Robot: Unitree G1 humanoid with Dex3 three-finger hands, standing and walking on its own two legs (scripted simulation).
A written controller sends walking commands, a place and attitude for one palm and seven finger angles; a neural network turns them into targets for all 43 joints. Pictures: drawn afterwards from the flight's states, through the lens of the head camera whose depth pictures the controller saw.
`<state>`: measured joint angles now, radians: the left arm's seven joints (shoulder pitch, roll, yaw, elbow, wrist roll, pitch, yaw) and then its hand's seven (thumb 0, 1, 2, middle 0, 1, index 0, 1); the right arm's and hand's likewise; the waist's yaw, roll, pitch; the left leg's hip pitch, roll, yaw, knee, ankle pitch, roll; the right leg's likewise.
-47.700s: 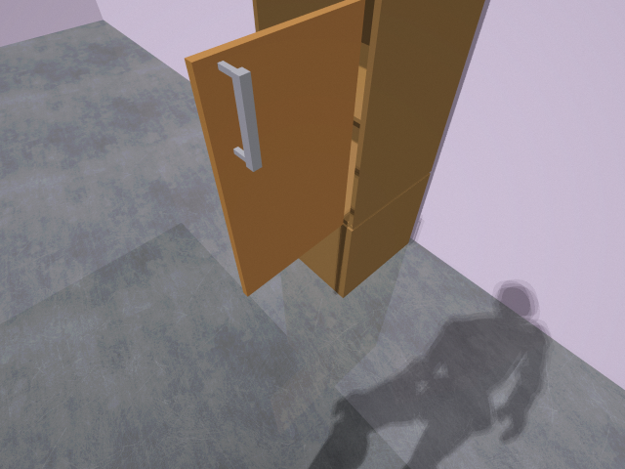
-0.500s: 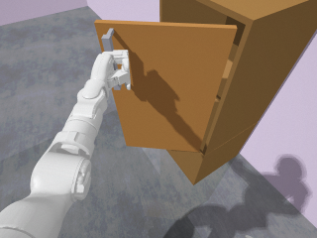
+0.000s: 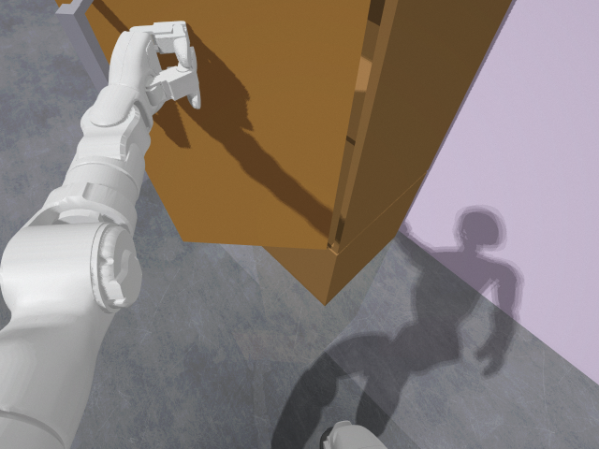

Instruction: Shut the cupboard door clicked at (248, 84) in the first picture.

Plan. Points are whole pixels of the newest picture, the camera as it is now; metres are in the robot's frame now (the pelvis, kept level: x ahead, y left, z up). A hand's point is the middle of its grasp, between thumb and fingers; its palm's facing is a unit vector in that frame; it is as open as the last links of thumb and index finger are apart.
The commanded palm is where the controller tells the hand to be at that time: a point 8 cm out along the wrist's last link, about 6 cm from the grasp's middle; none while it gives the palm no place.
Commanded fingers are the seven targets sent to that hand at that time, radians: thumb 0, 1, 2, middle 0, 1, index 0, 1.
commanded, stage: push the door shut along its arc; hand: left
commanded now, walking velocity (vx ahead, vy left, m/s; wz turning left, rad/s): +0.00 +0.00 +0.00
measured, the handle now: (108, 68) +0.58 +0.15 +0.17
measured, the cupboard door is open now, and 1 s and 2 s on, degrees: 42 23 23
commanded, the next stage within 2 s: pull the fist back off the door in 0.54 s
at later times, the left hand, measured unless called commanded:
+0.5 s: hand (201, 58) +0.57 +0.03 +0.18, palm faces -0.34 -0.94 -0.02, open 2.9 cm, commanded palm +0.60 +0.06 +0.18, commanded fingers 0.00 0.90 0.90 -1.30 -1.50 -1.30 -1.50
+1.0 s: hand (233, 49) +0.59 -0.01 +0.17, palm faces +0.10 -0.99 -0.05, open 3.0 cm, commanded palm +0.55 +0.04 +0.18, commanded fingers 0.00 0.90 0.90 -1.30 -1.50 -1.30 -1.50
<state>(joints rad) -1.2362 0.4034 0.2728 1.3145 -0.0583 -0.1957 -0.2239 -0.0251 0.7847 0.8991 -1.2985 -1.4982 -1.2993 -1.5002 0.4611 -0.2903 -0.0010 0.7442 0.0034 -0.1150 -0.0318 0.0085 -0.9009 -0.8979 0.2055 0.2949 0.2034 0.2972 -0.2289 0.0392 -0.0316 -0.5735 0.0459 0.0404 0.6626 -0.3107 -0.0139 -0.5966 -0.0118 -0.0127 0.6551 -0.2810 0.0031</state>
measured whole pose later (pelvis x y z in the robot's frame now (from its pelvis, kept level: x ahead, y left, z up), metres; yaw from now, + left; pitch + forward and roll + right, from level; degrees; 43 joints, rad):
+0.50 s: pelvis +0.00 +0.01 -0.01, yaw +2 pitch +18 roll -1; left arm -1.46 0.43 0.18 1.43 -0.07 -0.16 -0.26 -0.02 0.84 0.95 -1.30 -1.50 -1.30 -1.50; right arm 0.43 -0.28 0.00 0.77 -0.03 -0.14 -0.04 0.00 -0.90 -0.90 0.21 0.30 0.20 0.30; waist -0.27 0.04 -0.04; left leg -0.72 0.03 0.00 0.73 -0.33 -0.01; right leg -0.71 -0.03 -0.05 0.69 -0.30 0.01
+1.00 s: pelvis +0.02 +0.00 -0.01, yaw +0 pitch +20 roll -1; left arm -1.43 0.24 0.33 1.39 0.11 -0.13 0.37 0.01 0.88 0.93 -1.30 -1.50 -1.30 -1.50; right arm 0.51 -0.22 -0.02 0.75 -0.11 -0.09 0.09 0.00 -0.90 -0.90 0.21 0.29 0.20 0.30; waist -0.26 0.07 -0.09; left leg -0.71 0.05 0.03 0.71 -0.35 -0.01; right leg -0.72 -0.01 -0.02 0.68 -0.31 0.01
